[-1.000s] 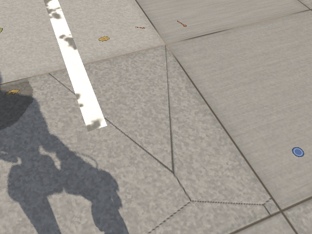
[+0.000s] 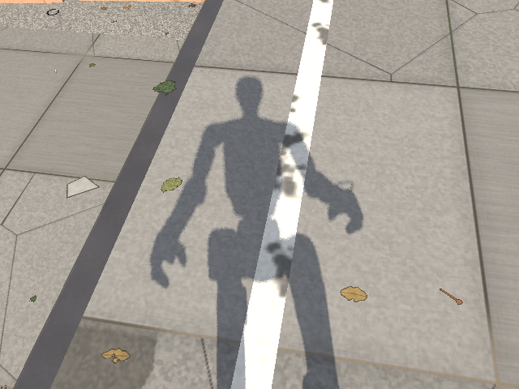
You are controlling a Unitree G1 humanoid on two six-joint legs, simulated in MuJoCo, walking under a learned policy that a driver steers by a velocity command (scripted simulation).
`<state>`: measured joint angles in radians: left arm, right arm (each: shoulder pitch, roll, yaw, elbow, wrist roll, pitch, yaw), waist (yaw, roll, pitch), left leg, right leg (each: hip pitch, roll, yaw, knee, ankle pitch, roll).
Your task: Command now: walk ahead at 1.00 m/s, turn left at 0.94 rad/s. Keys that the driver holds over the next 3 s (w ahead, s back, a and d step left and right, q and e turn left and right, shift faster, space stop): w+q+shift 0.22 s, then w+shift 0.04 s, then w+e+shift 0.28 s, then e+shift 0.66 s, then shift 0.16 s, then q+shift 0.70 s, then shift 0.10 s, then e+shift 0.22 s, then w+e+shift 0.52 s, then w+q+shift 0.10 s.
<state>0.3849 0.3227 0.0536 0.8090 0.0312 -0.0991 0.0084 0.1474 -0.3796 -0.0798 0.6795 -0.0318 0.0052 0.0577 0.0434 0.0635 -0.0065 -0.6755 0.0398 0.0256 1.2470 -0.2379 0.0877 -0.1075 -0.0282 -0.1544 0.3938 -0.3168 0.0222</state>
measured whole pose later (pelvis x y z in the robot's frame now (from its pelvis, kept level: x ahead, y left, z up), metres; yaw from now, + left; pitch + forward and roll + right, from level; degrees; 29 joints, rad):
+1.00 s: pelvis +0.83 +0.10 +0.00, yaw -12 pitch +3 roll +0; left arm 0.24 0.33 0.09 0.67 -0.04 0.03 0.05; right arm -0.02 -0.28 0.00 0.57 0.00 -0.07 -0.02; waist 0.06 0.03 0.05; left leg -0.61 -0.04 -0.22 0.58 -0.07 -0.10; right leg -0.27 0.22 0.24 0.52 -0.26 -0.11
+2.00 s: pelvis +0.93 +0.12 +0.00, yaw -4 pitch +4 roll -1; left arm 0.10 0.30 0.10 0.68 0.01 0.01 0.05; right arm 0.21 -0.31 -0.09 0.60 0.02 0.04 -0.02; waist -0.01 -0.03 0.03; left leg -0.36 -0.05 -0.04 0.53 -0.24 0.06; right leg -0.59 -0.01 0.04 1.16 -0.43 0.06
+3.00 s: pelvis +1.17 -0.10 -0.04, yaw -27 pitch +2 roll +0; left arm 0.14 0.32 0.05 0.64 0.04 0.00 -0.04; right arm 0.40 -0.28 -0.04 0.79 -0.03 -0.06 0.01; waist -0.07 0.01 0.03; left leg -0.24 0.17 0.00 1.30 -0.35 -0.01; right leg -0.50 0.07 -0.09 0.80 -0.35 -0.11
